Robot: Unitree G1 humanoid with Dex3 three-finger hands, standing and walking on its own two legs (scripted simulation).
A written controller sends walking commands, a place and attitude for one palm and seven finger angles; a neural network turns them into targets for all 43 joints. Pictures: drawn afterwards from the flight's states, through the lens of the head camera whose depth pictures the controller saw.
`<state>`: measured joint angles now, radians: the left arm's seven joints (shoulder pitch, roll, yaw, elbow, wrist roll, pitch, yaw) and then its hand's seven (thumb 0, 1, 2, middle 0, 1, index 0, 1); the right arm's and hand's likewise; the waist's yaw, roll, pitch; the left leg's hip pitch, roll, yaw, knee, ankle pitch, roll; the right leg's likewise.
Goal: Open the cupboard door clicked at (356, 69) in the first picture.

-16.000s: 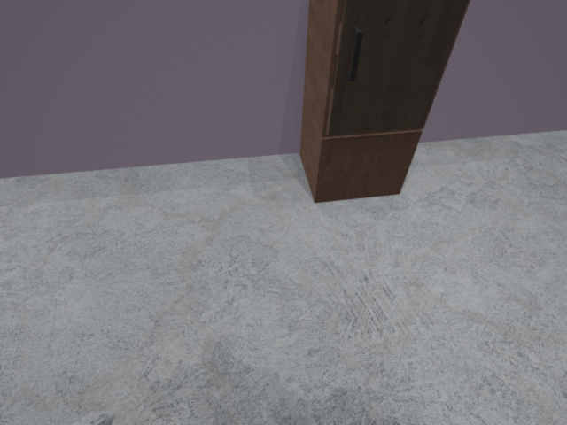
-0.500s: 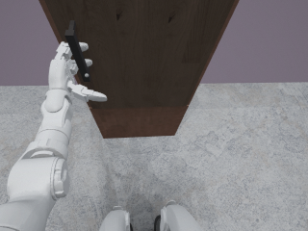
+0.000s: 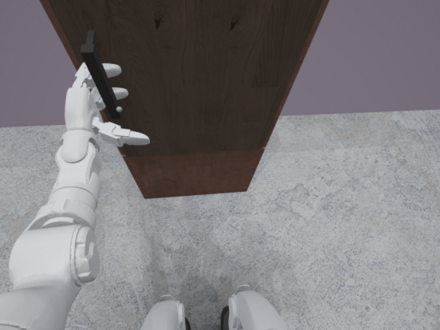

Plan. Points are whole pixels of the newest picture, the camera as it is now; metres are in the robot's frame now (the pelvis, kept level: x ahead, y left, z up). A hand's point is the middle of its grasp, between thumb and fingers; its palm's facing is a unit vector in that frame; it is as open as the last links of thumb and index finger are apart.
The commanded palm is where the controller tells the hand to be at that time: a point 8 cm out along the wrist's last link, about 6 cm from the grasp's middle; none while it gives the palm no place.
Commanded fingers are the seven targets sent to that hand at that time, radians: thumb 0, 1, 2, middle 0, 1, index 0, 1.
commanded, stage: close the thumb around the handle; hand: left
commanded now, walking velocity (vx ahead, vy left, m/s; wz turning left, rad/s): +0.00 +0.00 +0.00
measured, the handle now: (105, 79) +0.56 +0.17 +0.07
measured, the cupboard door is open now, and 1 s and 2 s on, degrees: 0 3 42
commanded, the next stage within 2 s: pull the door open along its arc in 0.64 s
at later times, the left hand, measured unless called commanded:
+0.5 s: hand (118, 110) +0.50 +0.14 +0.06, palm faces +0.02 -1.00 -0.02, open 6.6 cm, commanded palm +0.47 +0.19 +0.06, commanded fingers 0.00 0.90 0.90 -0.40 -1.35 -0.40 -1.35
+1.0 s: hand (119, 117) +0.48 +0.14 +0.06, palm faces +0.01 -1.00 +0.00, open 5.7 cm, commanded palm +0.43 +0.19 +0.06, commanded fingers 0.00 0.90 0.90 -0.40 -1.35 -0.40 -1.35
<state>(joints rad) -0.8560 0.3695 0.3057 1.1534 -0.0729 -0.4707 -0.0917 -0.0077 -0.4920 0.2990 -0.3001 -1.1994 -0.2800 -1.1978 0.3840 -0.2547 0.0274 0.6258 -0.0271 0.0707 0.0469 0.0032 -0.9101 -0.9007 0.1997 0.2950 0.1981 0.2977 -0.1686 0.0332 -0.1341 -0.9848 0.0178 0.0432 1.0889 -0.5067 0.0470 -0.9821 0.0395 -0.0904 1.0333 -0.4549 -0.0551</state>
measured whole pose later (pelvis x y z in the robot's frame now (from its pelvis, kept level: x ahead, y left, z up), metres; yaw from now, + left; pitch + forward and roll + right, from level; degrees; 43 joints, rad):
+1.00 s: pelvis +0.00 +0.00 +0.00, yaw -1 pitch +22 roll -2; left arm -0.74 0.33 0.29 1.04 -0.11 -0.46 -0.10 0.02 0.76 0.80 -0.34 -1.32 -0.34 -1.34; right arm 0.39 -0.25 0.02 0.61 -0.02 0.08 0.05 0.00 -0.91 -0.90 0.20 0.29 0.20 0.30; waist -0.16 0.03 -0.15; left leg -0.95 0.02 0.06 1.07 -0.51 0.05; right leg -0.95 0.05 -0.07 1.01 -0.45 -0.05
